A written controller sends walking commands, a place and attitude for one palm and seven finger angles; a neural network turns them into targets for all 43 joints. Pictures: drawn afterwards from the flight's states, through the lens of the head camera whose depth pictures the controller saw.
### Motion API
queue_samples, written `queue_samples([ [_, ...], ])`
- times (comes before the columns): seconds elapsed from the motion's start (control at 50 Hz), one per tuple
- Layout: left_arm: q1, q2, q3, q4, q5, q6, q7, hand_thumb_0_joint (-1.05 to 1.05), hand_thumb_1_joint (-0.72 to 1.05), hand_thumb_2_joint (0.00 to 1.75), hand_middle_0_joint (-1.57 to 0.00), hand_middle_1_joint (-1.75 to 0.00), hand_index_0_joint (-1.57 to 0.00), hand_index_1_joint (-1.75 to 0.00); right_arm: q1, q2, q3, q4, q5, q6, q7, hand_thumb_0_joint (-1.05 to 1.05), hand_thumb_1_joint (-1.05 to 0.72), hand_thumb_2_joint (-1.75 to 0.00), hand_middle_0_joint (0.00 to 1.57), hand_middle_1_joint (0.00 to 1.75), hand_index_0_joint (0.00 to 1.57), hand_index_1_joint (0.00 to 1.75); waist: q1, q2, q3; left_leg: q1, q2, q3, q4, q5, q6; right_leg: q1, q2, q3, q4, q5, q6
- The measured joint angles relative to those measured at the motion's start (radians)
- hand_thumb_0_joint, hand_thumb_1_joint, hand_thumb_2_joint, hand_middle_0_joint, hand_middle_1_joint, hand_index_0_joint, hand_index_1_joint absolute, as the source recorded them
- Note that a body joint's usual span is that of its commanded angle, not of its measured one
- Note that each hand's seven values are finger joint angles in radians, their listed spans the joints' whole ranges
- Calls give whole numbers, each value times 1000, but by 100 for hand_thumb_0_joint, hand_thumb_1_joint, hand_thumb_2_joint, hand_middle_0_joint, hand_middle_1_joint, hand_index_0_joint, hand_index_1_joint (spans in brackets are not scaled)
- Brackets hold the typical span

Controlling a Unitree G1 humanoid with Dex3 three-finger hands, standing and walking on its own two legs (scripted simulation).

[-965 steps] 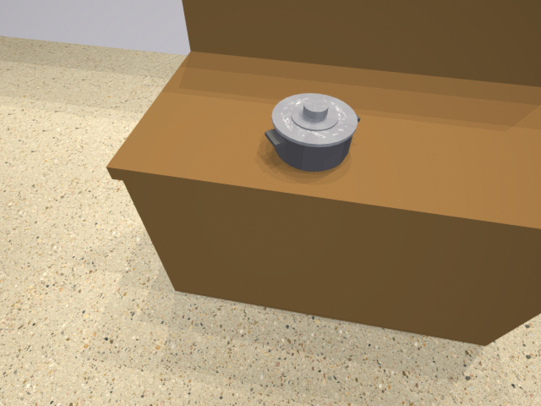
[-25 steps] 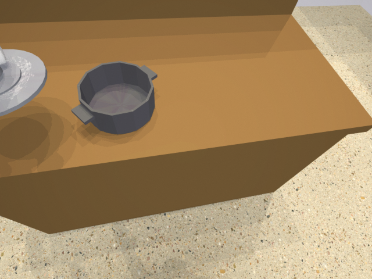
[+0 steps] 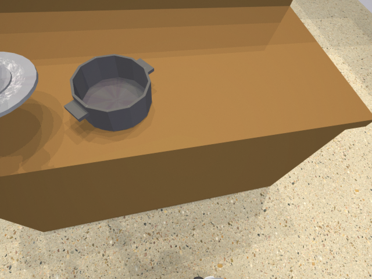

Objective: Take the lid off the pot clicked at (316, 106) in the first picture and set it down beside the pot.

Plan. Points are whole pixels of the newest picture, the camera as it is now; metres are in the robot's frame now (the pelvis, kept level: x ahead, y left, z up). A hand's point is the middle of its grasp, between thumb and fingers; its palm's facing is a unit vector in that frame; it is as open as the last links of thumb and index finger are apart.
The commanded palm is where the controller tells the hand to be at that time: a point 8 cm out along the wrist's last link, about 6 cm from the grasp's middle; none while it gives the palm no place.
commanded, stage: lower the lid onto the table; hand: left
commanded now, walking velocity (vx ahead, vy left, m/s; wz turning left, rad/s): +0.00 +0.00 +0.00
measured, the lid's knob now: out of the picture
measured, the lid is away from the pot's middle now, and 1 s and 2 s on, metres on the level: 0.23 0.22 0.24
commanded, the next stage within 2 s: open the fingers wide in 1.54 s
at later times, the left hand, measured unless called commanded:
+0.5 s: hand out of the picture +0.49 +0.32 +0.11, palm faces -0.46 -0.15 -0.87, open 8.3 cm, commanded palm +0.57 +0.33 +0.18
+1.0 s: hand out of the picture +0.51 +0.33 +0.08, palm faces -0.47 -0.16 -0.87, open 8.3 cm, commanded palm +0.58 +0.33 +0.14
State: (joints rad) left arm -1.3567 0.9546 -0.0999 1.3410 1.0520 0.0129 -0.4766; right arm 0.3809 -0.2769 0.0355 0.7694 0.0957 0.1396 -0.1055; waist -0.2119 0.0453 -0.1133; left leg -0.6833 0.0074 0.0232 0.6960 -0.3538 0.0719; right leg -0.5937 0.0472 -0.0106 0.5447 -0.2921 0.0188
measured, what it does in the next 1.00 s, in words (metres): stands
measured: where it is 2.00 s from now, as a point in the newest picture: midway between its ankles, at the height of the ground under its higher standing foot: outside the picture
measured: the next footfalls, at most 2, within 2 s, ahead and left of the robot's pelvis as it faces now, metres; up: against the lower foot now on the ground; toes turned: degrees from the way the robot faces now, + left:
none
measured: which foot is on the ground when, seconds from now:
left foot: down 0.00-1.00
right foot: down 0.00-1.00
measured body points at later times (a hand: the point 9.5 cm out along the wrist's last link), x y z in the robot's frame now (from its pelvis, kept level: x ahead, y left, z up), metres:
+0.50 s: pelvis -0.02 +0.00 -0.01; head +0.09 +0.03 +0.43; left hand +0.51 +0.32 +0.16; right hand -0.06 -0.28 -0.11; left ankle -0.03 +0.06 -0.72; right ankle -0.03 -0.14 -0.72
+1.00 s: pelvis -0.01 +0.01 -0.01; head +0.13 +0.04 +0.42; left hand +0.53 +0.33 +0.13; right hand -0.06 -0.27 -0.11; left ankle -0.03 +0.06 -0.72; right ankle -0.03 -0.14 -0.72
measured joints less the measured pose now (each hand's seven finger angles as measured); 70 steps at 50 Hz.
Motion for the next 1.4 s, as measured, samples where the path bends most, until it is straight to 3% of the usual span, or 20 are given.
queue_samples([
  [0.36, 51, -33, -2, -9, -5, -41, 28, 1, 11, 78, -60, -100, -64, -101, -7, -5, 6, -8, 1, -5, -15, 0, -91, -89, 20, 30, 20, 30, -10, 4, -3, -42, 4, -2, 41, 0, 2, -42, 3, -3, 42, -1, 0],
  [0.62, 103, -7, 33, -26, -5, -90, 45, 1, 11, 78, -60, -100, -64, -101, -2, -5, 18, -17, 9, -13, -39, 0, -91, -89, 20, 30, 20, 30, -15, 1, 1, -69, 7, 13, 65, -12, 6, -79, 5, 11, 75, -12, 4],
  [0.8, 89, -2, 16, -11, -2, -83, 54, 1, 11, 78, -60, -100, -64, -101, 7, -3, 14, -17, 6, -7, -32, 0, -91, -89, 20, 30, 20, 30, -16, 1, -3, -94, 6, 8, 82, -26, 8, -99, 5, 6, 84, -23, 7],
  [1.2, 94, 31, 67, -12, 30, -90, 81, 1, 11, 78, -60, -100, -64, -101, 7, 13, 19, -39, -13, 19, -22, 0, -91, -89, 20, 30, 21, 30, -40, 3, 3, -160, 16, -2, 136, -49, 8, -155, 15, -3, 120, -38, 7],
  [1.4, 104, 17, 37, -13, 16, -93, 74, 1, 11, 78, -60, -100, -64, -101, 10, 13, 23, -33, -10, 29, -19, 0, -90, -89, 20, 30, 21, 30, -36, 5, 5, -187, 15, -13, 164, -53, 9, -177, 15, -14, 145, -44, 7],
])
